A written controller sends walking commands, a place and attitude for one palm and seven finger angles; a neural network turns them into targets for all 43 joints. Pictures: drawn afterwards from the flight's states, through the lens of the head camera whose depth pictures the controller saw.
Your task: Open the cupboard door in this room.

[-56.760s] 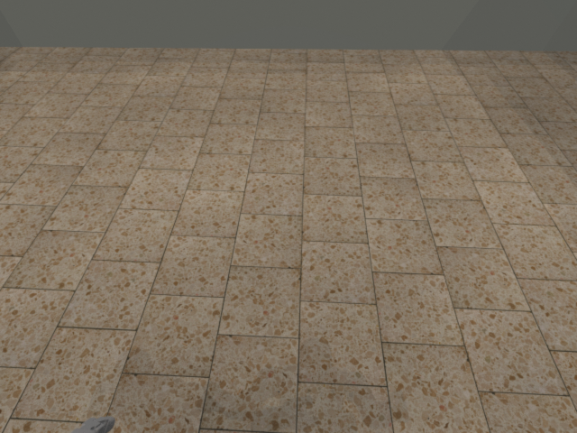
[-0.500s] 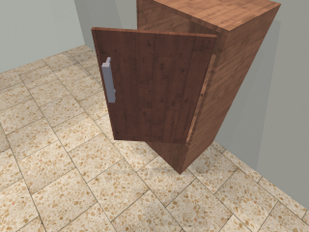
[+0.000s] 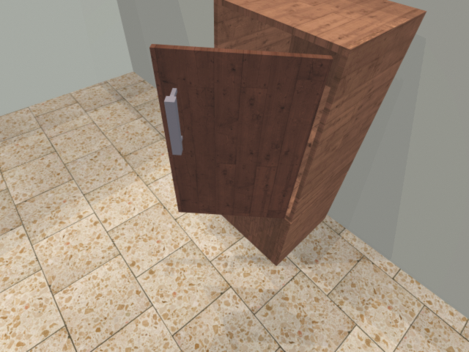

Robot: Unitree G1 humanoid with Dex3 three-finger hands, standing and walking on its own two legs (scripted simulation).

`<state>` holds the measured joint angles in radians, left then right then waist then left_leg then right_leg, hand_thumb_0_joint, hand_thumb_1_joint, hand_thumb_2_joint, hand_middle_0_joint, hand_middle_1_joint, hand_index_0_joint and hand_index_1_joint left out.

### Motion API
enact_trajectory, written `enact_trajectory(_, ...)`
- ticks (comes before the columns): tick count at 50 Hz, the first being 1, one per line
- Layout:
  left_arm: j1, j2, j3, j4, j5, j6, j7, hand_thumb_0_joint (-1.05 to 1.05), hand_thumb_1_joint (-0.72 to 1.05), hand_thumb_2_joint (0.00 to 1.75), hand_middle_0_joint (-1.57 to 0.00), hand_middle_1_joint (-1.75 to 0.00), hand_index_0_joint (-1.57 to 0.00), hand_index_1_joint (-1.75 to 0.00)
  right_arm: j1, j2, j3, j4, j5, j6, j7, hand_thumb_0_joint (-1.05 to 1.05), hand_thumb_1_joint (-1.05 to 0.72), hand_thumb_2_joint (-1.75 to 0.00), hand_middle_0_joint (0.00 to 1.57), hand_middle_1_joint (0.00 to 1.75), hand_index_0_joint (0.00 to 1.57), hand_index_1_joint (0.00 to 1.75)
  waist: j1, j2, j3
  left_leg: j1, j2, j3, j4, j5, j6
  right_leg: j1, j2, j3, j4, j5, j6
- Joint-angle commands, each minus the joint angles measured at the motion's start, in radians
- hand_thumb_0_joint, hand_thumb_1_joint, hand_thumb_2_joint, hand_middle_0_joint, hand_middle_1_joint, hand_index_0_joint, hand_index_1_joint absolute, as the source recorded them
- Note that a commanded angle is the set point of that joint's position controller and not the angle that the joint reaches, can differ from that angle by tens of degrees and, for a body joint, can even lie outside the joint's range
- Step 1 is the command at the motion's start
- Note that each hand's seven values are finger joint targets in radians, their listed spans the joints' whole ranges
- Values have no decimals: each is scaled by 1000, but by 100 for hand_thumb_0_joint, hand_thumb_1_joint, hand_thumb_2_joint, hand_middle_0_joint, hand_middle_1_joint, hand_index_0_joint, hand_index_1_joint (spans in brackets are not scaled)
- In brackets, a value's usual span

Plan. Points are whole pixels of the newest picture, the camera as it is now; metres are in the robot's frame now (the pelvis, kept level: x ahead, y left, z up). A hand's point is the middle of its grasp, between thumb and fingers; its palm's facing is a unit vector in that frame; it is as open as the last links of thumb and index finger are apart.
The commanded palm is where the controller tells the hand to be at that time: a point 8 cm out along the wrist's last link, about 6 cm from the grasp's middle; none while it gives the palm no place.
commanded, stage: come to a stop and stand still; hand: left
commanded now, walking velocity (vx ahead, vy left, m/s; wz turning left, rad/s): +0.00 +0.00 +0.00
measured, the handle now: (175, 122) +0.60 +0.19 +0.05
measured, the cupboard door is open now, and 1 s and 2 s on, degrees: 44 44 44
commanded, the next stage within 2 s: look again from close up in 0.04 s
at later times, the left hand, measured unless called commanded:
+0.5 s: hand out of the picture +0.08 +0.21 -0.17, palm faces +0.05 -0.96 -0.27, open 7.4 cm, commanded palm none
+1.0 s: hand out of the picture +0.01 +0.19 -0.18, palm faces +0.04 -0.98 -0.20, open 7.4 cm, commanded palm none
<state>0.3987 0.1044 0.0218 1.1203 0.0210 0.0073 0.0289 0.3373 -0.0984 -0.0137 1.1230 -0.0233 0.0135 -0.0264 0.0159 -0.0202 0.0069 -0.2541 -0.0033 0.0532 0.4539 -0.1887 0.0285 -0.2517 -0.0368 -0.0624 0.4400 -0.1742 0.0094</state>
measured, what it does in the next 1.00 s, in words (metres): stands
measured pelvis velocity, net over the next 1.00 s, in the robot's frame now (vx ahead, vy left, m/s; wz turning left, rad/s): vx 0.02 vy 0.00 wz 0.01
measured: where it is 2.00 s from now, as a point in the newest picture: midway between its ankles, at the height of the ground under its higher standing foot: outside the picture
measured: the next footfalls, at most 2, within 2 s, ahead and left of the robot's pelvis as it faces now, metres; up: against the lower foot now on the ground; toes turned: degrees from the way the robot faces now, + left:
none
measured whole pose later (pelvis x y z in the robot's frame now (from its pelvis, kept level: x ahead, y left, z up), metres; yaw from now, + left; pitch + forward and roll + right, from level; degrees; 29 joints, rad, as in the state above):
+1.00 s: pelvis +0.02 +0.00 +0.00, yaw +0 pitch -3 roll +0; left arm 0.34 0.20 0.00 1.07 0.02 0.01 0.01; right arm 0.28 -0.20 0.01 1.10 -0.03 0.02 0.00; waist 0.01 -0.01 -0.01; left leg -0.20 0.00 0.04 0.48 -0.24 0.03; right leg -0.19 -0.04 -0.07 0.47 -0.23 0.01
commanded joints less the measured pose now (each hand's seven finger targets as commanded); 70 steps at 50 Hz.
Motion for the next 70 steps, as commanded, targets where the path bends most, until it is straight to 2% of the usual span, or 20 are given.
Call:
enact_trajectory(1,66,68,9,-30,3,-19,8,0,90,90,-20,-30,-20,-30,58,-95,-21,-34,6,-21,-5,0,-90,-90,20,30,20,30,-10,35,95,-88,98,-130,-164,-223,4,-23,-57,100,-97,-157,-21)
enact_trajectory(6,62,65,9,-30,4,-22,9,0,90,90,-20,-30,-20,-30,58,-92,-21,-35,7,-25,-5,0,-90,-90,20,30,20,30,-10,16,85,-79,98,-128,-156,-191,4,-15,-60,100,-88,-129,-22)
enact_trajectory(7,-34,294,-7,-132,20,-36,9,0,90,90,-20,-30,-20,-30,-42,-265,-34,-163,-6,-27,13,0,-90,-90,20,30,20,30,-47,25,182,-133,39,-108,-128,-166,-15,-30,-21,44,-21,-160,-41)
enact_trajectory(8,9,208,19,-139,15,-34,16,0,90,90,-20,-30,-20,-30,-79,-232,-56,-182,-7,-50,6,0,-90,-90,20,30,20,30,4,-8,16,-135,93,-139,-57,-275,3,-3,-59,83,4,-254,-41)
enact_trajectory(9,7,204,11,-147,17,-39,16,0,90,90,-20,-30,-20,-30,-56,-223,-57,-190,-4,-52,2,0,-90,-90,20,30,20,30,-22,16,-87,-93,75,-134,-9,-219,14,16,-74,104,1,-229,-54)
enact_trajectory(12,-18,164,12,-181,11,-23,17,0,90,90,-20,-30,-20,-30,6,-159,-44,-193,-10,-32,1,0,-90,-90,20,30,20,30,-43,-24,5,-131,66,-125,26,-237,22,-88,-83,123,-31,-327,-63)
enact_trajectory(14,-31,190,19,-193,10,-26,15,0,90,90,-20,-30,-20,-30,3,-178,-47,-201,-4,-33,3,0,-90,-90,20,30,20,30,-40,-7,65,-151,64,-126,17,-184,22,-112,-81,129,-26,-282,-66)
enact_trajectory(17,-39,207,20,-205,6,-35,10,0,90,90,-20,-30,-20,-30,-22,-210,-41,-211,1,-51,4,0,-90,-90,20,30,20,30,-19,72,24,-116,106,-160,-37,-50,36,-18,-53,83,21,-87,-57)
enact_trajectory(22,-85,253,23,-211,-1,-39,5,0,90,90,-20,-30,-20,-30,-81,-267,-38,-210,2,-60,5,0,-90,-90,20,30,20,30,-9,54,-15,-40,107,-131,-21,164,29,63,-65,78,23,86,-49)
enact_trajectory(36,-187,317,9,-190,-3,-36,-5,0,90,90,-20,-30,-20,-30,-182,-324,-25,-170,5,-44,20,0,-90,-90,20,30,20,30,-16,7,11,8,102,-127,-116,20,3,70,-93,102,-95,-25,-33)
enact_trajectory(39,-173,307,4,-173,-3,-35,-4,0,90,90,-20,-30,-20,-30,-176,-310,-20,-150,7,-41,21,0,-90,-90,20,30,20,30,-14,6,14,11,97,-123,-125,3,-1,72,-97,104,-114,-43,-30)
enact_trajectory(41,-132,237,-11,-140,-4,-26,-3,0,90,90,-20,-30,-20,-30,-134,-243,-2,-117,3,-30,23,0,-90,-90,20,30,20,30,-20,1,8,12,89,-109,-136,-110,-14,68,-94,100,-131,-154,-19)
enact_trajectory(44,-90,234,-5,-123,2,-15,-5,0,90,90,-20,-30,-20,-30,-99,-235,-5,-95,-1,-16,22,0,-90,-90,20,30,20,30,-17,-20,75,-42,71,-102,-124,-271,-10,26,-89,122,-147,-324,-28)
enact_trajectory(49,-17,202,6,-97,3,-20,-10,0,90,90,-20,-30,-20,-30,-46,-209,-9,-69,3,-23,17,0,-90,-90,20,30,20,30,-15,21,119,-75,79,-113,-110,-316,6,3,-77,120,-106,-341,-48)
enact_trajectory(54,47,132,4,-69,6,-29,-10,0,90,90,-20,-30,-20,-30,16,-192,-20,-42,12,-40,6,0,-90,-90,20,30,20,30,-15,84,135,-59,139,-169,-157,-276,40,10,-37,45,-1,-171,-46)
enact_trajectory(58,109,92,-6,-27,-1,-34,11,0,90,90,-20,-30,-20,-30,44,-139,-7,-15,21,-51,-13,0,-90,-90,20,30,20,30,-3,23,92,-3,110,-87,-47,193,19,99,-68,60,-11,171,-35)
enact_trajectory(60,121,89,-9,-15,-9,-38,21,0,90,90,-20,-30,-20,-30,60,-114,-3,-2,25,-50,-23,0,-90,-90,20,30,20,30,-12,4,51,49,103,-70,-29,315,1,129,-88,64,-25,360,-31)
enact_trajectory(63,114,91,-7,-28,-9,-35,31,0,90,90,-20,-30,-20,-30,68,-107,-10,1,28,-45,-27,0,-90,-90,20,30,20,30,-15,4,33,72,104,-67,-33,361,-7,147,-98,66,-10,441,-30)
enact_trajectory(69,80,83,4,-65,-5,-27,35,0,90,90,-20,-30,-20,-30,40,-92,-25,-21,24,-34,-20,0,-90,-90,20,30,20,30,-12,1,23,57,101,-70,-33,231,-3,108,-97,85,-17,279,-36)
enact_trajectory(70,77,134,3,-33,6,-37,58,0,90,90,-20,-30,-20,-30,-59,-124,-11,-101,29,-46,-10,0,-90,-90,20,30,20,30,7,-55,66,1,112,-61,133,238,-24,54,-132,121,-17,534,-32)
